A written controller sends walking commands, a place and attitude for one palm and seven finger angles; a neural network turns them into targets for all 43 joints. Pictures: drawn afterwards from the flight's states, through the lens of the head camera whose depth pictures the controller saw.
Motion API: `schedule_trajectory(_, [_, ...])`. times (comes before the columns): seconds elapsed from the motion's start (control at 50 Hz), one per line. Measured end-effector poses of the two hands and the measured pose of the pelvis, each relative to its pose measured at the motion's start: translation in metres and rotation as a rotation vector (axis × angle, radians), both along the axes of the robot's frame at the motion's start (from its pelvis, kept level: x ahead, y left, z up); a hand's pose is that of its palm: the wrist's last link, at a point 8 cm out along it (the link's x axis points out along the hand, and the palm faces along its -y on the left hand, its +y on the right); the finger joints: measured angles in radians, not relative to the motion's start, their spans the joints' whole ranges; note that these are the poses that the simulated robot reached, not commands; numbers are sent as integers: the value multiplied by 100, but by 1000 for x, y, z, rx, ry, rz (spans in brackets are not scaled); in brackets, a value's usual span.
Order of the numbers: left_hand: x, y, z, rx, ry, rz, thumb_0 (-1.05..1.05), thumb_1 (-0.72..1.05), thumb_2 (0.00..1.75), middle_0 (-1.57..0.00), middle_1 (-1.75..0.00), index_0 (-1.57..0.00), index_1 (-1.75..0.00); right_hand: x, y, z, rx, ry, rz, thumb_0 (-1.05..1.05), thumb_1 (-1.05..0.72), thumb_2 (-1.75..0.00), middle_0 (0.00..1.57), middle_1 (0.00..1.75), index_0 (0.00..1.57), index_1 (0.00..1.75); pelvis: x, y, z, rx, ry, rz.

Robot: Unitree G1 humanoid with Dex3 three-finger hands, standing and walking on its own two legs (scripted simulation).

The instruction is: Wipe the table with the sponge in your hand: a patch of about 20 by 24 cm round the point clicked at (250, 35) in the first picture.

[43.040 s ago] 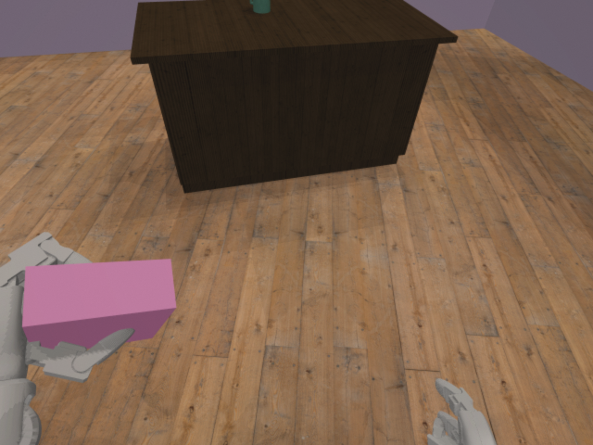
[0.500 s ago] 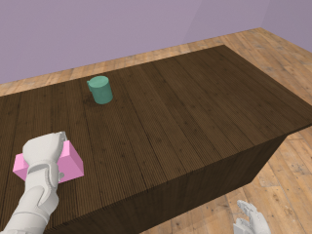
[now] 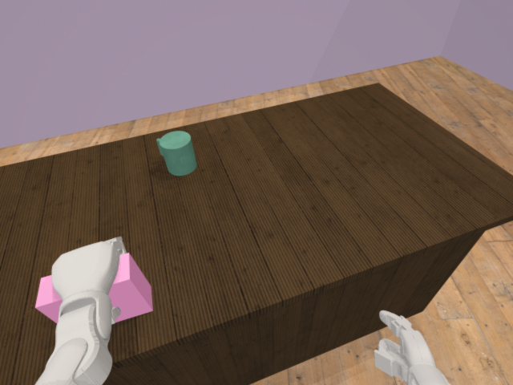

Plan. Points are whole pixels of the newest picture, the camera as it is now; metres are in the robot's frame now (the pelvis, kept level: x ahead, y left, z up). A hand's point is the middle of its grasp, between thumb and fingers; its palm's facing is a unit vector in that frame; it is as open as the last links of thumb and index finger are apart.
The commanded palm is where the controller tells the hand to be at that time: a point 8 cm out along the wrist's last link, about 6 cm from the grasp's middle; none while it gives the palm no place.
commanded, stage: wipe back along the first lane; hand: left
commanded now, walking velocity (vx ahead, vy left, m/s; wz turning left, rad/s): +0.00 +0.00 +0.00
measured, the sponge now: (105, 300) +0.24 +0.30 -0.01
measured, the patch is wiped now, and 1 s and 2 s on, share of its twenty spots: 1.00 1.00 1.00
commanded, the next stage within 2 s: lift the sponge slowly off the table in 0.10 s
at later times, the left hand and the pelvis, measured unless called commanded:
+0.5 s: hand (105, 302) +0.21 +0.27 +0.04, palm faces -0.01 -0.11 -0.99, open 9.1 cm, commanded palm +0.18 +0.26 +0.09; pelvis -0.01 -0.01 +0.00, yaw +0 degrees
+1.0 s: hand (103, 306) +0.20 +0.26 +0.05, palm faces +0.00 -0.14 -0.99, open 9.1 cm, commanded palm +0.18 +0.26 +0.12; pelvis -0.02 -0.02 +0.00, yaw +0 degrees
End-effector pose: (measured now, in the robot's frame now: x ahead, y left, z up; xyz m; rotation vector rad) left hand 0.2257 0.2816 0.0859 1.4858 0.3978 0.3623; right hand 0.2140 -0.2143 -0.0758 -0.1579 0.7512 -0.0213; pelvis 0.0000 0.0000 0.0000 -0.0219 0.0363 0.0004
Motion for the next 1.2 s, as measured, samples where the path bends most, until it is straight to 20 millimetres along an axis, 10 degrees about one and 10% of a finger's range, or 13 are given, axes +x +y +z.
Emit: schedule_trajectory(1.2, [-35,-27,38,-84,-53,-19,-2,-46,111,-81,-142,-84,-143,7,-5,20,-5,-99,53,1,-90,-90,20,30,20,30,-17,-22,6,15,-103,-4])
